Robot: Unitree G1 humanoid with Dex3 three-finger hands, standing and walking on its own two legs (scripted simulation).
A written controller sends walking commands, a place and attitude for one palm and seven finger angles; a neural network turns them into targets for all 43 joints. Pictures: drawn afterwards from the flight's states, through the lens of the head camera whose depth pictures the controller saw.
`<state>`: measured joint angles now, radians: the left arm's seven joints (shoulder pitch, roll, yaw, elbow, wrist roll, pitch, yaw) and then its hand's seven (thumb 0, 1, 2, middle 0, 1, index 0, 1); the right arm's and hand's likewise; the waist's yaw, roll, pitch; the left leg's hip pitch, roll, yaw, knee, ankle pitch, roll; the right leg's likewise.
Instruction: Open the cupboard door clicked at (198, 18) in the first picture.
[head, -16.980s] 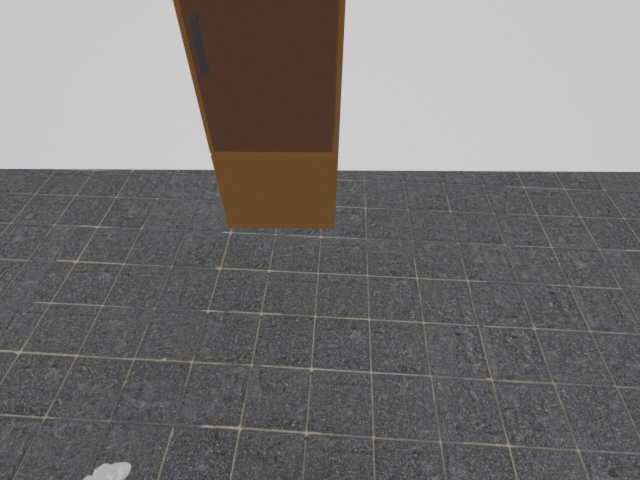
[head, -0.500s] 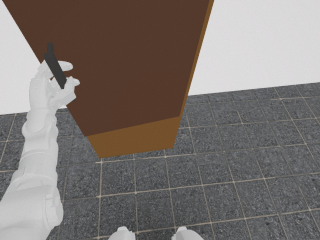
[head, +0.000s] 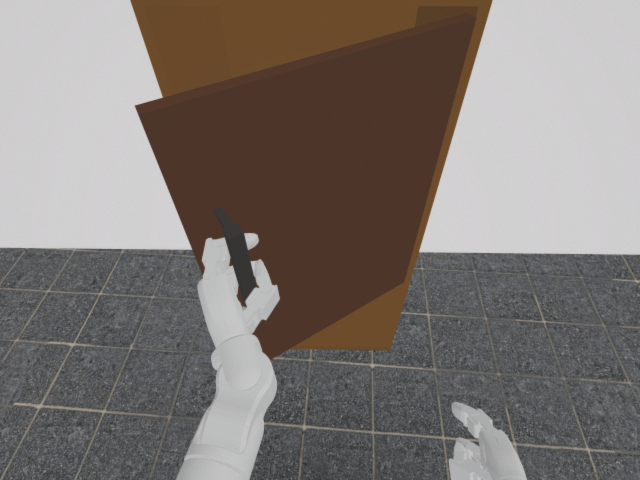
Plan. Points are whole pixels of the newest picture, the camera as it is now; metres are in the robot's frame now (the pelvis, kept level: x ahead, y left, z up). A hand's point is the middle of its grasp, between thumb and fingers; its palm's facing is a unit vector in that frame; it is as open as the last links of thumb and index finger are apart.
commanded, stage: pull the door open along its arc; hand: left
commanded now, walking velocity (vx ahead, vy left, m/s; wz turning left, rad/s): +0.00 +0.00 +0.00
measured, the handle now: (237, 261) +0.37 +0.13 +0.08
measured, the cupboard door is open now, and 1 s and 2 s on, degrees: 34 40 41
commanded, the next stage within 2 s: open thumb and fingers to let go in 0.08 s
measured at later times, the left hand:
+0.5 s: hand (292, 308) +0.31 +0.05 +0.07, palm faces +0.43 -0.90 -0.02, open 8.3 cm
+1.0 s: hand (291, 314) +0.30 +0.05 +0.07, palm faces +0.37 -0.93 -0.01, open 14.8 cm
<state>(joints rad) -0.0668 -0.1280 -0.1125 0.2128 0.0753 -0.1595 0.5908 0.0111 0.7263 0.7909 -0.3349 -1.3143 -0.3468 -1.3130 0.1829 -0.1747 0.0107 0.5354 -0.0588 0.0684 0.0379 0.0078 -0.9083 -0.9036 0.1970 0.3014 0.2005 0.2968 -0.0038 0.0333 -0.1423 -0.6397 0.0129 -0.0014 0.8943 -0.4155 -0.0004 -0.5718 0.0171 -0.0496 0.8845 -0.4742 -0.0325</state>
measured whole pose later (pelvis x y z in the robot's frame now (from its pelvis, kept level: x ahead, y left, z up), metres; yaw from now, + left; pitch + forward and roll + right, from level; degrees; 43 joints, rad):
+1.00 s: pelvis -0.01 -0.02 +0.00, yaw +1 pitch +8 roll +0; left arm 0.01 -0.11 -0.21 0.18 0.07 -0.17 0.58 -0.01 -0.49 0.30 -0.31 -0.74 -0.31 -0.76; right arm 0.19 -0.18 0.00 0.58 -0.06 0.04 -0.01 0.01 -0.91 -0.90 0.20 0.30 0.20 0.30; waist 0.00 0.04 -0.12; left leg -0.62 0.01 -0.02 0.88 -0.40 -0.03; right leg -0.56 0.02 -0.07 0.90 -0.48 -0.06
